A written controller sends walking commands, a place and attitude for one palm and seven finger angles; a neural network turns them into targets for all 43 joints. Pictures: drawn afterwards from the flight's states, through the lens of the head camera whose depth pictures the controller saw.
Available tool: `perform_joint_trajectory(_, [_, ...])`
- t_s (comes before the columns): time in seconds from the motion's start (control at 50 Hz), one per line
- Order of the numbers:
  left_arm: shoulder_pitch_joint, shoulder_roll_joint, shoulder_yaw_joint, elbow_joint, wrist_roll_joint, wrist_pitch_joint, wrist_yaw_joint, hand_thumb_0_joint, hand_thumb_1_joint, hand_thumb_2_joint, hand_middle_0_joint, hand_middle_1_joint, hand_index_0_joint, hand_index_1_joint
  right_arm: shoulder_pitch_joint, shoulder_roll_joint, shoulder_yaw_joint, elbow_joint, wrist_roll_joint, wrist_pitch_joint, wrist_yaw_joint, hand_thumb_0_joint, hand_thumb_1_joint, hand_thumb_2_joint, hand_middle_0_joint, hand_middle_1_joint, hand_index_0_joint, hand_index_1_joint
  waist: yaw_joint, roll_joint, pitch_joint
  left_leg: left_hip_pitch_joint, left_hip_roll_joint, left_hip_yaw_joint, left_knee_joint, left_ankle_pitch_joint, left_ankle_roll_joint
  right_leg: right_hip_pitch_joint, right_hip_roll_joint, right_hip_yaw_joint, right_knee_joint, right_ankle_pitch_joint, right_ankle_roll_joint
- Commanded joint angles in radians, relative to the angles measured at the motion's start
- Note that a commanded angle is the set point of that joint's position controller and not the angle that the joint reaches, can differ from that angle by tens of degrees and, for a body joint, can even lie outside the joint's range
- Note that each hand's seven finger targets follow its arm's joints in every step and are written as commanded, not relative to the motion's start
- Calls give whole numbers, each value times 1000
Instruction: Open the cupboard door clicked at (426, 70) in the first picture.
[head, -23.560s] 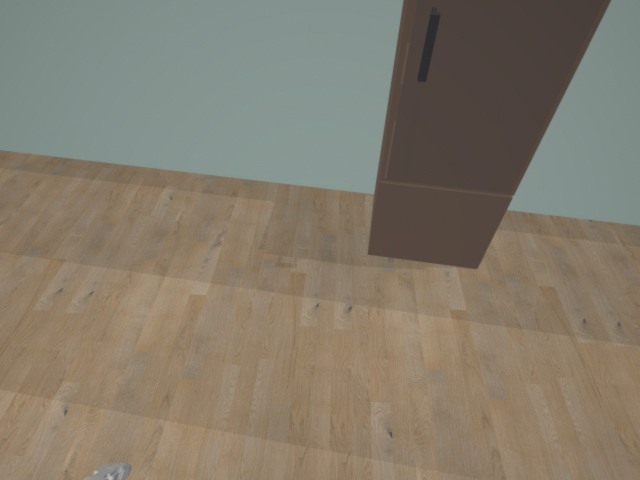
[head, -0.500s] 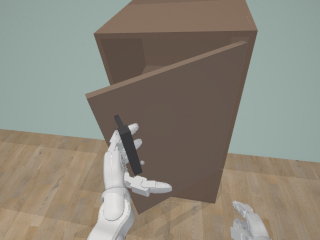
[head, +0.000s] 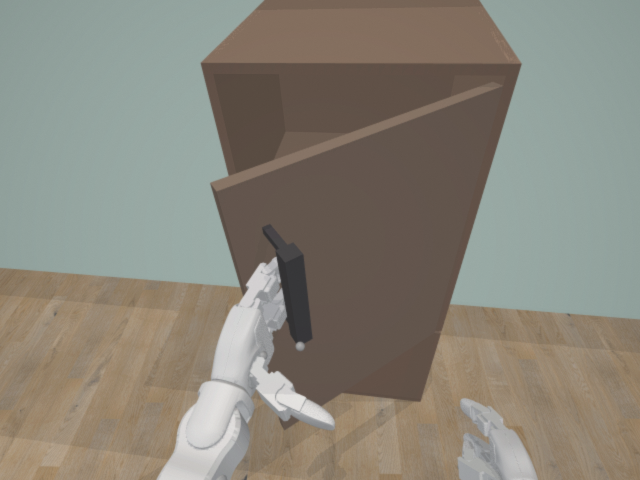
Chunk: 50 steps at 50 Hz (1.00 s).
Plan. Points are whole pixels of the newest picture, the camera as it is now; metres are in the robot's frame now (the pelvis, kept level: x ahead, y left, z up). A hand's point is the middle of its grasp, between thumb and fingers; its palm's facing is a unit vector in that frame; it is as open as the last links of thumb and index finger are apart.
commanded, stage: slide the hand sideways off the handle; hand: left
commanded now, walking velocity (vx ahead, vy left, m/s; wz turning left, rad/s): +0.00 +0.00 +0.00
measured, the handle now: (287, 287) +0.31 +0.06 +0.12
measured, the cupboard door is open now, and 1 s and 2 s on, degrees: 40 40 40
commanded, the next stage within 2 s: draw the hand back to the body in 0.76 s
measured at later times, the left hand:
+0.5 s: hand (236, 381) +0.20 +0.10 +0.12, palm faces -0.14 -0.99 +0.00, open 16.3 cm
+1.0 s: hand (209, 391) +0.18 +0.12 +0.12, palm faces -0.11 -0.99 -0.05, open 16.3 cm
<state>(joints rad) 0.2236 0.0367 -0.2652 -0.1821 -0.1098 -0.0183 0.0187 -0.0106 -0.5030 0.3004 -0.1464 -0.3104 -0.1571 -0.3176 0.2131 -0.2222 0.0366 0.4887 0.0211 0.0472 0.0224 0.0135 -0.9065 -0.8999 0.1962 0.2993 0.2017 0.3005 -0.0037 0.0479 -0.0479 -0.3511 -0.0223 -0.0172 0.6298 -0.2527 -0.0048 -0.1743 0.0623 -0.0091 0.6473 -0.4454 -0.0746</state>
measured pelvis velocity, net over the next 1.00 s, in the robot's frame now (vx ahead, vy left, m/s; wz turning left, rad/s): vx -0.01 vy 0.01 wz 0.01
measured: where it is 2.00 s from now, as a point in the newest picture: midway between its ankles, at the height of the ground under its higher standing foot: outside the picture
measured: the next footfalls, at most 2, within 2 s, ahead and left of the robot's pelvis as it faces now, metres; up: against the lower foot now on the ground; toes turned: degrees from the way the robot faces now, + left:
none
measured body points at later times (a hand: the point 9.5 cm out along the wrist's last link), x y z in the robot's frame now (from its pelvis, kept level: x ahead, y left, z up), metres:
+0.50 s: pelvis -0.01 +0.03 -0.01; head -0.03 +0.01 +0.44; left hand +0.20 +0.15 +0.12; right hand +0.19 -0.18 -0.07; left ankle +0.05 +0.13 -0.72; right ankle -0.06 -0.07 -0.72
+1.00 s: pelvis -0.01 +0.01 -0.01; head -0.02 -0.01 +0.44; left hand +0.18 +0.17 +0.12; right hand +0.18 -0.21 -0.08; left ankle +0.05 +0.13 -0.72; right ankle -0.06 -0.07 -0.72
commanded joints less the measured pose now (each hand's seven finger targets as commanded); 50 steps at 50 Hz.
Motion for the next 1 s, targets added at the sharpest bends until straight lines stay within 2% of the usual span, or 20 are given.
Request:
perform_joint_trajectory(0.0, [-152, 29, 19, -295, 41, -76, 36, 0, -500, 300, -150, -300, -150, -300, -172, -64, -27, -201, 2, -54, 11, 0, -900, -900, 200, 300, 200, 300, 13, -63, -66, 219, 19, 5, -23, 101, 50, -220, -56, 20, -146, 298, 55])
perform_joint_trajectory(0.06, [-91, 16, -3, -365, 39, -86, 42, 0, -500, 300, -150, -300, -150, -300, -165, -62, -29, -216, 4, -56, 16, 0, -900, -900, 200, 300, 200, 300, 17, -38, -100, 236, 33, -3, -28, 117, 47, -219, -41, -4, -119, 277, 43])
perform_joint_trajectory(0.18, [-26, 30, 5, -392, 24, -77, 30, 0, -500, 300, -150, -300, -150, -300, -159, -71, -26, -220, 6, -58, 10, 0, -900, -900, 200, 300, 200, 300, 4, -93, -90, 213, 40, -17, -29, 94, 48, -235, -31, -17, -109, 255, 47])
perform_joint_trajectory(0.28, [33, 40, 7, -433, 25, -60, 16, 0, -500, 300, -150, -300, -150, -300, -159, -73, -24, -231, 8, -57, 8, 0, -900, -900, 200, 300, 200, 300, 6, -66, -102, 211, 42, -23, -32, 83, 45, -245, -29, -27, -94, 228, 45])
perform_joint_trajectory(0.3, [33, 56, 25, -434, 21, -57, 14, 0, -500, 300, -150, -300, -150, -300, -157, -74, -24, -230, 8, -57, 5, 0, -900, -900, 200, 300, 200, 300, 5, -76, -102, 206, 42, -23, -30, 80, 45, -243, -29, -26, -94, 228, 46])
perform_joint_trajectory(0.32, [44, 69, 34, -441, 21, -54, 12, 0, -500, 300, -150, -300, -150, -300, -159, -75, -22, -230, 8, -56, 5, 0, -900, -900, 200, 300, 200, 300, 12, -49, -101, 206, 42, -24, -32, 78, 44, -239, -28, -26, -95, 222, 43])
perform_joint_trajectory(0.38, [80, 90, 63, -469, 12, -53, 1, 0, -500, 300, -150, -300, -150, -300, -156, -76, -21, -237, 9, -59, -1, 0, -900, -900, 200, 300, 200, 300, 9, -61, -98, 195, 41, -20, -22, 83, 45, -245, -28, -24, -91, 232, 46])
perform_joint_trajectory(0.42, [92, 89, 64, -469, 5, -54, -8, 0, -500, 300, -150, -300, -150, -300, -152, -79, -19, -237, 11, -61, -2, 0, -900, -900, 200, 300, 200, 300, 8, -62, -80, 184, 41, -28, -23, 61, 43, -256, -26, -28, -94, 205, 45])
perform_joint_trajectory(0.46, [74, 90, 65, -483, -4, -56, -17, 0, -500, 300, -150, -300, -150, -300, -152, -81, -19, -240, 10, -68, -7, 0, -900, -900, 200, 300, 200, 300, -3, -62, -66, 178, 41, -33, -24, 30, 44, -277, -26, -28, -98, 172, 49])
perform_joint_trajectory(0.5, [92, 112, 92, -495, -15, -61, -26, 0, -500, 300, -150, -300, -150, -300, -147, -84, -20, -242, 10, -79, -15, 0, -900, -900, 200, 300, 200, 300, 0, -67, -76, 173, 37, -29, -14, 31, 47, -275, -27, -23, -102, 173, 50])
perform_joint_trajectory(0.52, [124, 134, 120, -490, -20, -61, -30, 0, -500, 300, -150, -300, -150, -300, -144, -86, -22, -239, 10, -84, -18, 0, -900, -900, 200, 300, 200, 300, 10, -61, -81, 175, 36, -25, -8, 40, 47, -265, -28, -18, -105, 183, 49])
perform_joint_trajectory(0.58, [152, 118, 98, -520, -29, -71, -57, 0, -500, 300, -150, -300, -150, -300, -130, -88, -22, -246, 15, -96, -19, 0, -900, -900, 200, 300, 200, 300, 0, -39, -83, 166, 33, -24, -1, 43, 45, -280, -29, -21, -93, 189, 52])
perform_joint_trajectory(0.68, [178, 172, 162, -509, -48, -77, -83, 0, -500, 300, -150, -300, -150, -300, -115, -97, -25, -242, 16, -123, -34, 0, -900, -900, 200, 300, 200, 300, -1, -63, -54, 134, 28, -23, 15, 11, 48, -299, -33, -7, -111, 159, 59])
perform_joint_trajectory(0.7, [206, 176, 176, -502, -53, -77, -88, 0, -500, 300, -150, -300, -150, -300, -111, -97, -25, -242, 16, -127, -36, 0, -900, -900, 200, 300, 200, 300, 7, -68, -55, 128, 26, -22, 17, 15, 48, -293, -33, -7, -108, 163, 58])
perform_joint_trajectory(0.78, [187, 164, 167, -514, -68, -86, -102, 0, -500, 300, -150, -300, -150, -300, -107, -100, -26, -243, 19, -150, -42, 0, -900, -900, 200, 300, 200, 300, -3, -71, -42, 116, 22, -19, 33, 7, 48, -309, -38, 4, -117, 156, 64])
perform_joint_trajectory(0.82, [150, 170, 158, -534, -70, -94, -104, 0, -500, 300, -150, -300, -150, -300, -99, -103, -27, -236, 19, -166, -46, 0, -900, -900, 200, 300, 200, 300, -7, -45, -47, 123, 21, -23, 43, 4, 49, -321, -40, 10, -120, 145, 64])
perform_joint_trajectory(0.84, [149, 176, 170, -532, -72, -97, -102, 0, -500, 300, -150, -300, -150, -300, -97, -102, -27, -235, 18, -175, -48, 0, -900, -900, 200, 300, 200, 300, -10, -57, -48, 119, 21, -26, 43, 3, 50, -321, -41, 9, -120, 144, 64])
perform_joint_trajectory(0.92, [196, 272, 295, -507, -82, -99, -107, 0, -500, 300, -150, -300, -150, -300, -90, -104, -29, -216, 17, -183, -57, 0, -900, -900, 200, 300, 200, 300, 21, -65, -71, 102, 14, -13, 57, 32, 48, -281, -50, 38, -134, 182, 66])
perform_joint_trajectory(0.94, [189, 260, 297, -517, -90, -97, -113, 0, -500, 300, -150, -300, -150, -300, -95, -101, -26, -219, 18, -186, -57, 0, -900, -900, 200, 300, 200, 300, 20, -57, -81, 104, 12, -12, 56, 43, 49, -268, -55, 42, -132, 208, 69])
perform_joint_trajectory(0.98, [231, 265, 334, -486, -108, -85, -130, 0, -500, 300, -150, -300, -150, -300, -94, -99, -27, -212, 22, -186, -60, 0, -900, -900, 200, 300, 200, 300, 24, -94, -77, 94, 11, -8, 59, 58, 47, -248, -59, 48, -135, 271, 80])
